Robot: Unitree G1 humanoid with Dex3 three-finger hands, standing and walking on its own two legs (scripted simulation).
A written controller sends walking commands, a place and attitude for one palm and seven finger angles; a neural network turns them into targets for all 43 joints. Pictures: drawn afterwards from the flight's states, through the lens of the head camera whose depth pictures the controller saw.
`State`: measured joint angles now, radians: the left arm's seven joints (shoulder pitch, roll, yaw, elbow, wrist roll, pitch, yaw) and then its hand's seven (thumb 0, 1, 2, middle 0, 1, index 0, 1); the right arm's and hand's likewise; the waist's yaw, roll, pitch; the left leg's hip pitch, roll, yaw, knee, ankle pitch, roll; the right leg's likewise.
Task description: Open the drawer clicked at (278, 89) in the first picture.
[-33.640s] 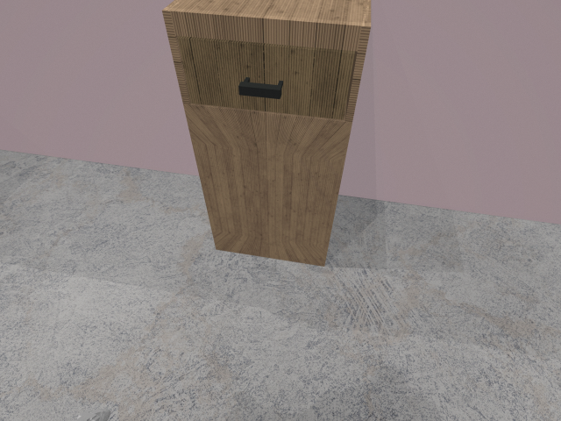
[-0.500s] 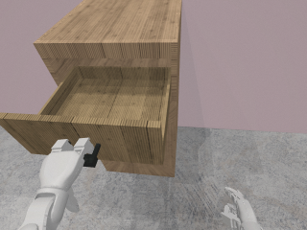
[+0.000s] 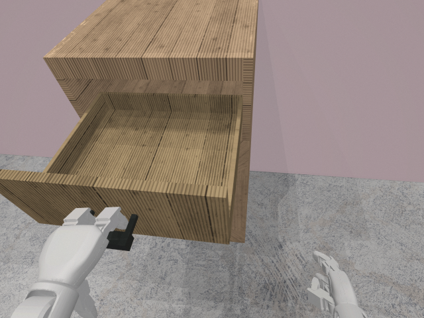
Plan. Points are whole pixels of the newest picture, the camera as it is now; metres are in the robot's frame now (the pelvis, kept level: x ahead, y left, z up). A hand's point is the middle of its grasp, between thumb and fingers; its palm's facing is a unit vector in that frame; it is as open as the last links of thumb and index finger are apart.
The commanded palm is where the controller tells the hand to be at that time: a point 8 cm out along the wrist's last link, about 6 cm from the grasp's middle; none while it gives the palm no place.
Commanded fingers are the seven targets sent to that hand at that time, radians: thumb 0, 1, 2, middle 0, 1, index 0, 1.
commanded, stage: open the thumb to release the handle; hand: left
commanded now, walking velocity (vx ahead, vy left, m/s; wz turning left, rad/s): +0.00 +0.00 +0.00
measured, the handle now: (106, 227) +0.24 +0.24 +0.05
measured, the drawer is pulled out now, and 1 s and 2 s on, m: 0.30 0.25 0.22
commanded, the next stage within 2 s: lift the hand off the handle in 0.74 s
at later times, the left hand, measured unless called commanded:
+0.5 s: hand (107, 239) +0.22 +0.23 +0.05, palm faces +0.04 -0.07 -1.00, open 13.8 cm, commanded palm +0.19 +0.22 +0.09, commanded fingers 0.00 -0.50 0.30 -0.15 -0.30 -0.15 -0.30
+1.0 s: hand (108, 242) +0.22 +0.23 +0.04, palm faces +0.03 -0.04 -1.00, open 14.7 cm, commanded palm +0.21 +0.23 +0.09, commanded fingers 0.00 -0.50 0.30 -0.15 -0.30 -0.15 -0.30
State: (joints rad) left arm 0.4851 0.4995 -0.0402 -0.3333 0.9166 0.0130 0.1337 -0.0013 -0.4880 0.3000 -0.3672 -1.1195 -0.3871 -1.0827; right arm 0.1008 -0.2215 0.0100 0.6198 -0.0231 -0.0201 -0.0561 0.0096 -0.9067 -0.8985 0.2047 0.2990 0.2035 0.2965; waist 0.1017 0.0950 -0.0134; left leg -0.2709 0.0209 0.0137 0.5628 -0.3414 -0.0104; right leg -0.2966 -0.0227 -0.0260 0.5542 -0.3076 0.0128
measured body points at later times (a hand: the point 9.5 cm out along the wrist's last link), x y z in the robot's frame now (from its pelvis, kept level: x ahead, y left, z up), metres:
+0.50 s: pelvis -0.01 -0.01 -0.01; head +0.00 -0.05 +0.44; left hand +0.21 +0.23 +0.10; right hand +0.20 -0.22 -0.11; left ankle -0.03 +0.12 -0.73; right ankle -0.01 -0.13 -0.73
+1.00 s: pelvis -0.03 -0.01 -0.01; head +0.00 -0.05 +0.44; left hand +0.21 +0.23 +0.10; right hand +0.18 -0.22 -0.12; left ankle -0.03 +0.12 -0.73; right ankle -0.01 -0.13 -0.73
